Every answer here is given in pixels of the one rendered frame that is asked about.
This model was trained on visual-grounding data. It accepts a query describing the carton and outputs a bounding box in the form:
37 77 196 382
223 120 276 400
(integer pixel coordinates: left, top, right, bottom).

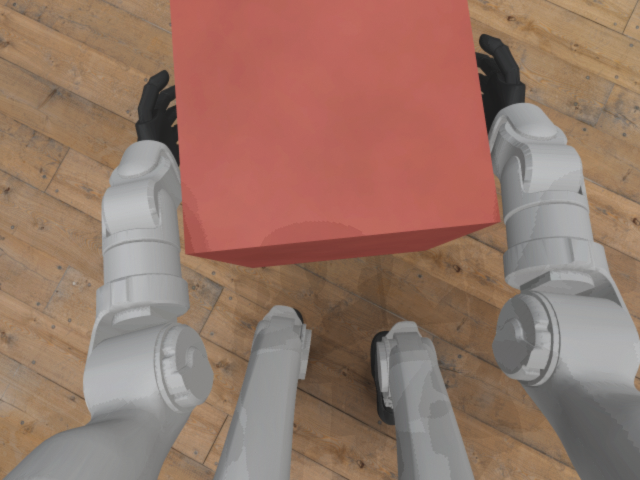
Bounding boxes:
170 0 501 268

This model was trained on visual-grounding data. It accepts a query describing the left robot hand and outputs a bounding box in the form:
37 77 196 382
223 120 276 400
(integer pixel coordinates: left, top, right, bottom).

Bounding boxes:
135 70 180 167

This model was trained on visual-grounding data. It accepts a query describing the robot left foot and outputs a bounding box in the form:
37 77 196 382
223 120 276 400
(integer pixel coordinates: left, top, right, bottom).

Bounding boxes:
293 308 303 324

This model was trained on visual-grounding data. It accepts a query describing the right robot upper arm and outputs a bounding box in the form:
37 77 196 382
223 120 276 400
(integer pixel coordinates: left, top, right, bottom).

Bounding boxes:
492 290 640 480

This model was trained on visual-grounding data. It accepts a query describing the right robot hand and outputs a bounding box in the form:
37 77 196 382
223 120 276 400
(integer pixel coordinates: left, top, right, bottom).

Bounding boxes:
475 34 526 134

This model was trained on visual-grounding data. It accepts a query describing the robot foot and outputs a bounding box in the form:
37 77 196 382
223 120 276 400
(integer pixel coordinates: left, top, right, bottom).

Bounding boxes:
371 331 395 425
293 308 303 324

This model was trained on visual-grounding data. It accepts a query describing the robot right forearm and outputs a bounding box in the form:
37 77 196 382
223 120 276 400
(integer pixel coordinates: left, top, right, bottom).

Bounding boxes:
488 103 640 371

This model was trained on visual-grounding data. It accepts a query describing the left robot upper arm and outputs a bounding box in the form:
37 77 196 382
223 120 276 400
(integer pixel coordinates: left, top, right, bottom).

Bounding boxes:
2 322 214 480

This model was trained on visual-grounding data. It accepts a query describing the robot left forearm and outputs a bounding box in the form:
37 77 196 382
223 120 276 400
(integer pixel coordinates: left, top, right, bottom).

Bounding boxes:
83 140 190 412

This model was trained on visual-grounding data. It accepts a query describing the robot right foot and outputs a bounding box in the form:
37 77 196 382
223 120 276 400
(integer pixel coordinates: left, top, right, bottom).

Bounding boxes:
371 331 395 425

